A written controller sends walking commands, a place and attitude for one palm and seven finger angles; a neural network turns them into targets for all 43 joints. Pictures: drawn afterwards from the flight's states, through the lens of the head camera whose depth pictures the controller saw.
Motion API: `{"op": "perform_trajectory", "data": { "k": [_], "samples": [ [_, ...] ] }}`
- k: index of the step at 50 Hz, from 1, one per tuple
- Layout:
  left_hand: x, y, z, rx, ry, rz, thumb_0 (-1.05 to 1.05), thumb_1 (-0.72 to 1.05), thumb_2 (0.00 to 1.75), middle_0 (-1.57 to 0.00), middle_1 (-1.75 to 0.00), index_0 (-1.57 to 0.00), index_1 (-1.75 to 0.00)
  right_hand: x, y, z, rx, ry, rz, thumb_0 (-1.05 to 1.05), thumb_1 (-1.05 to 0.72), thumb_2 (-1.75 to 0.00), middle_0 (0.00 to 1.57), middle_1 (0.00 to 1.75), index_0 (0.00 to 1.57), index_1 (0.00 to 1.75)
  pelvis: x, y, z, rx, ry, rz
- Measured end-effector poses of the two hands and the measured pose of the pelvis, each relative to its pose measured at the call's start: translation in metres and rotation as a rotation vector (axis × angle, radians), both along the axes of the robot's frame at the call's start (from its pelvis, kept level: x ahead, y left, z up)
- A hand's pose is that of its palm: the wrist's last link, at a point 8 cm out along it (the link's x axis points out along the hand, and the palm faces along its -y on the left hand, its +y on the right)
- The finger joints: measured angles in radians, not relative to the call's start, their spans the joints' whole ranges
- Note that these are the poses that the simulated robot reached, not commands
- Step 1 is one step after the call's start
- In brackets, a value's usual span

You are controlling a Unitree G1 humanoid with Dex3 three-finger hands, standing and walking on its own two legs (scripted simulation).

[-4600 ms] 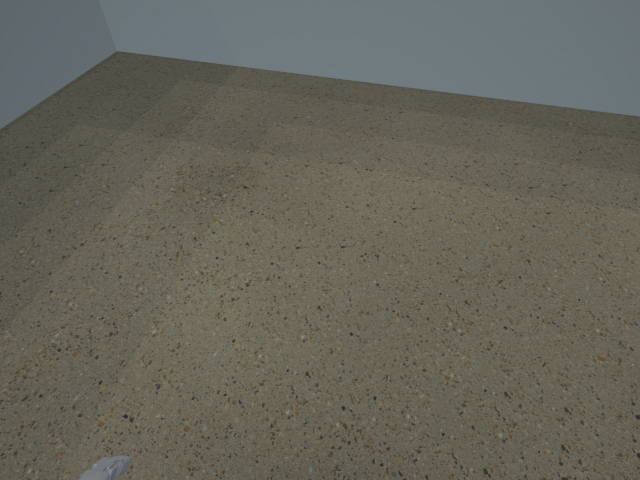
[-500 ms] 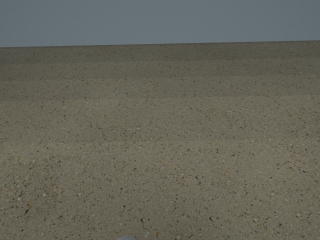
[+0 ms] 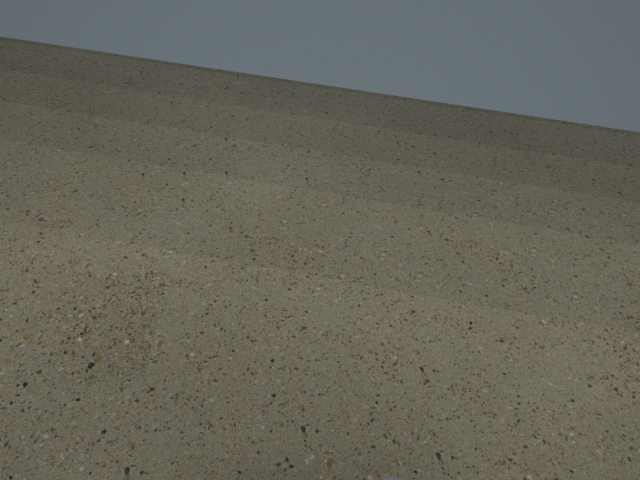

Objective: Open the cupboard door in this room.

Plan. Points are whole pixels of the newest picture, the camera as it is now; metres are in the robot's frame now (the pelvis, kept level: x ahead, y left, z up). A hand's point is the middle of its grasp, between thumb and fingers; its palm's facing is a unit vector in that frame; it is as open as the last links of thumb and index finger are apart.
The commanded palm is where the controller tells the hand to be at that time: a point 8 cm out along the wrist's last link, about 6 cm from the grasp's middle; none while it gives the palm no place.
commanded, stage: turn or walk to find it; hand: left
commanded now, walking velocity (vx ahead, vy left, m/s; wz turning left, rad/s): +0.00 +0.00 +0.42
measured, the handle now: out of the picture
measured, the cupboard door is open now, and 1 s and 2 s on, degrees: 0 0 0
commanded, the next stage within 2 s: none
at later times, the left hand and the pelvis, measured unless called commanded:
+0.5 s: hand out of the picture -0.01 +0.13 -0.15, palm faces +0.25 -0.93 -0.27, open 7.4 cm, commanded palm none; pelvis -0.04 -0.07 +0.00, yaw +13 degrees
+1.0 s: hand out of the picture -0.13 +0.21 -0.18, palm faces +0.47 -0.85 -0.23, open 7.4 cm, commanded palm none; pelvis -0.08 +0.00 +0.00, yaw +25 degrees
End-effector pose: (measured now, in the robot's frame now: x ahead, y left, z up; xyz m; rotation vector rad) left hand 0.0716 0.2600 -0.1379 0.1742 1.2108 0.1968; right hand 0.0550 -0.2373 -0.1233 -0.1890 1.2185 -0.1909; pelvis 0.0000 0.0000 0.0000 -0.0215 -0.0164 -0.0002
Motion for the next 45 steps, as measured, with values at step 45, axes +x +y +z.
{"op": "perform_trajectory", "data": {
  "k": [45],
  "samples": [
    [-0.246, -0.026, -0.019, -0.048, 0.165, 0.460, 0.00, 0.91, 0.90, -0.20, -0.29, -0.20, -0.30, 0.060, 0.046, 0.006, -0.021, -0.088, 0.476, 0.01, -0.91, -0.90, 0.20, 0.30, 0.20, 0.30, -0.075, -0.008, -0.007, -0.003, -0.001, 0.394]
  ]
}}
